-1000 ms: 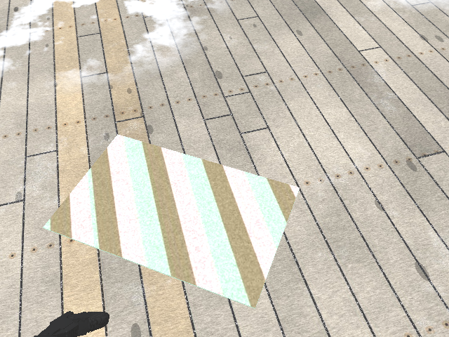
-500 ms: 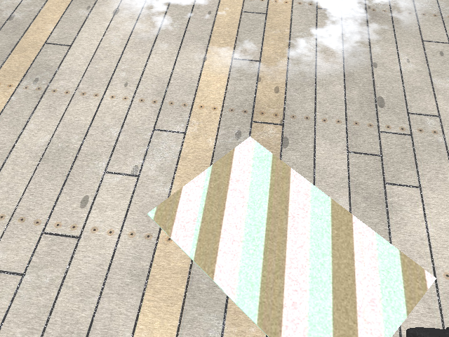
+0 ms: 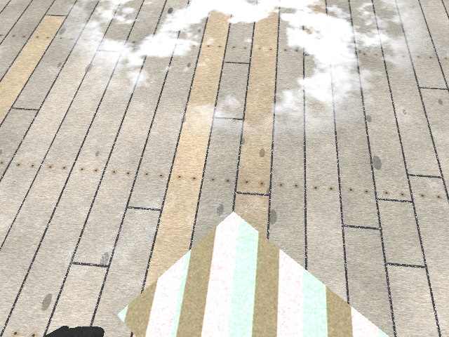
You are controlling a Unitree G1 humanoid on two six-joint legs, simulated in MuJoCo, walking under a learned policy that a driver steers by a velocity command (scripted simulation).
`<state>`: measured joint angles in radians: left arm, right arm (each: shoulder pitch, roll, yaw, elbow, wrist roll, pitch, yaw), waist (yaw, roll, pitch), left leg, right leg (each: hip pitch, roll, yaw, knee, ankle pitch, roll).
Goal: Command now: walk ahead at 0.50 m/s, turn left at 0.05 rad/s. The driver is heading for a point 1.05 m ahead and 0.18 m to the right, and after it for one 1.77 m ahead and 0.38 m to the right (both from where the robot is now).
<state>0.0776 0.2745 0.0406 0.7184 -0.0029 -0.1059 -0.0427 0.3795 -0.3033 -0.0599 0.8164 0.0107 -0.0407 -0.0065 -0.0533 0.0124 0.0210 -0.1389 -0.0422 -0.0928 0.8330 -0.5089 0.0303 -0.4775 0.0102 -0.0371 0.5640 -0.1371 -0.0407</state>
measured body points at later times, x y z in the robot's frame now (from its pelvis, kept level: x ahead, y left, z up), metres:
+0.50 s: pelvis +0.28 +0.03 +0.00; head +0.31 +0.03 +0.45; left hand +0.26 +0.31 -0.13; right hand +0.51 -0.20 -0.07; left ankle +0.40 +0.13 -0.73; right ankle +0.10 -0.10 -0.72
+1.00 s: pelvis +0.55 +0.01 +0.00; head +0.58 +0.00 +0.45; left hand +0.79 +0.21 -0.09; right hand +0.53 -0.28 -0.13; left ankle +0.40 +0.13 -0.72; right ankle +0.69 -0.12 -0.71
